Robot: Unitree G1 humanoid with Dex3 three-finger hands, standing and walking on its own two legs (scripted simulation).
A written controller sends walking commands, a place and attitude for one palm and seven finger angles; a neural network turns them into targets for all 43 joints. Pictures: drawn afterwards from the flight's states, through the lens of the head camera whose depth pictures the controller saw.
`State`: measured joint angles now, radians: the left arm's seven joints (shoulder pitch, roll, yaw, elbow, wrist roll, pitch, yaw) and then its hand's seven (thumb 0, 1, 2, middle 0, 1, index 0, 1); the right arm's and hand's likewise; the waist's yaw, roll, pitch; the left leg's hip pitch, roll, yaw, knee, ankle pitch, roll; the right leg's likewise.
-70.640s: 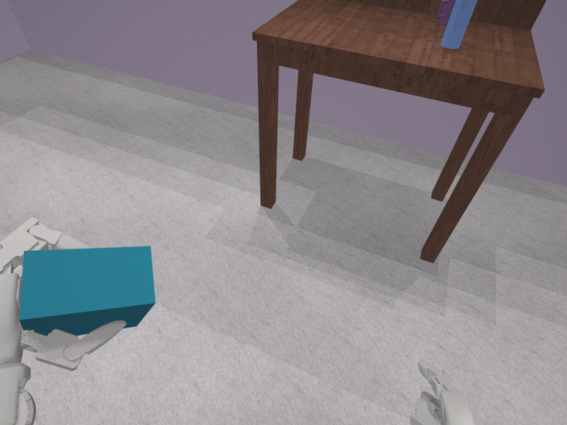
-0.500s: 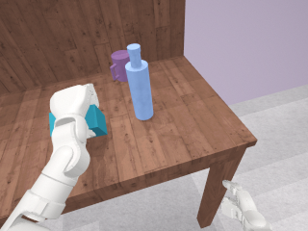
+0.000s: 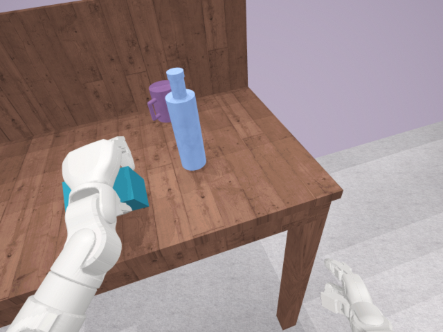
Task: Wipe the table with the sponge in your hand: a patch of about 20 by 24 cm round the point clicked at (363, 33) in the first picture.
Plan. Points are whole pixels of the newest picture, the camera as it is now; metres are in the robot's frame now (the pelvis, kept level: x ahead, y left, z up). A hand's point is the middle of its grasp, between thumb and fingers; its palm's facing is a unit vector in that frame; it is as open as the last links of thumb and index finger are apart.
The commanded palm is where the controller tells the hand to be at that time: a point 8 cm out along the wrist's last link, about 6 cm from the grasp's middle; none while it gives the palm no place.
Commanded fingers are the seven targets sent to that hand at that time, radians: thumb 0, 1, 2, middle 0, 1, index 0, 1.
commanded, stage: wipe back along the third lane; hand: left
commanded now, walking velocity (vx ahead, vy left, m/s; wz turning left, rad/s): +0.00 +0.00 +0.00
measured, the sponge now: (113, 196) +0.32 +0.26 +0.10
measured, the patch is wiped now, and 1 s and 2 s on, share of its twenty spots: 0.95 0.95 0.95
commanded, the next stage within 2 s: slide back across to the middle lane in 0.08 s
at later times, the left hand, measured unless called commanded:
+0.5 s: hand (105, 188) +0.28 +0.24 +0.17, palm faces +0.22 -0.16 -0.96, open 9.8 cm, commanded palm +0.23 +0.25 +0.21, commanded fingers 0.00 0.10 1.30 -1.20 -1.60 -1.20 -1.60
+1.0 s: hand (62, 205) +0.25 +0.30 +0.16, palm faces +0.10 -0.08 -0.99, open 9.8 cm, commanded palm +0.22 +0.29 +0.22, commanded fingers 0.00 0.10 1.30 -1.20 -1.60 -1.20 -1.60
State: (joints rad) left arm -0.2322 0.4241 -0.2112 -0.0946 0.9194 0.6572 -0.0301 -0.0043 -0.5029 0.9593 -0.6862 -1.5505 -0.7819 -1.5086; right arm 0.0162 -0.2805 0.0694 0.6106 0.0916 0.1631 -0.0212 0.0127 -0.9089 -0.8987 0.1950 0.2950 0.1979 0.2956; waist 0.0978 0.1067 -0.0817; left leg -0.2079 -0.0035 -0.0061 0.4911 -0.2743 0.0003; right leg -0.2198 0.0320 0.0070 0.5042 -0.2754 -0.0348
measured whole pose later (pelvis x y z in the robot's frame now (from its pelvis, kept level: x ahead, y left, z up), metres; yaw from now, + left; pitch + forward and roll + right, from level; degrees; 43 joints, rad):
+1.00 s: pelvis -0.02 +0.00 +0.00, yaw +1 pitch -3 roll +0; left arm -0.16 0.59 -0.07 -0.12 0.86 0.51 -0.18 -0.01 -0.59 0.99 -0.80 -1.46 -0.87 -1.45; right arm 0.02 -0.27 0.08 0.64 0.07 0.08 -0.08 0.01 -0.91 -0.90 0.20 0.30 0.20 0.30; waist 0.13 0.11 -0.02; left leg -0.20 -0.01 -0.03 0.49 -0.24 0.00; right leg -0.21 0.03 -0.01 0.49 -0.24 -0.04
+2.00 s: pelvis -0.02 -0.02 +0.00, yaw +2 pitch +2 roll +0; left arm -0.56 0.66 0.01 0.63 0.94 0.10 -0.17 -0.02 -0.61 0.98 -0.85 -1.38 -0.90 -1.45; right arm 0.21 -0.32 0.00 0.70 0.08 0.11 -0.09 0.01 -0.91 -0.90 0.20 0.29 0.20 0.30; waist 0.06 0.11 -0.05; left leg -0.31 0.02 -0.05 0.49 -0.23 0.01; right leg -0.30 0.05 -0.04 0.47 -0.22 -0.06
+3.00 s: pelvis +0.00 +0.03 +0.00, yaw +0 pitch +7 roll -1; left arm -0.77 0.74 0.07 0.93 1.01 -0.02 -0.10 -0.02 -0.61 0.98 -0.84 -1.37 -0.89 -1.47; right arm 0.27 -0.29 0.00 0.69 0.09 0.16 -0.08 0.01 -0.91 -0.90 0.20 0.30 0.20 0.30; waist 0.01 0.08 -0.08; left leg -0.36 -0.02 -0.01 0.47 -0.24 0.04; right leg -0.33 0.02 0.01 0.41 -0.20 -0.01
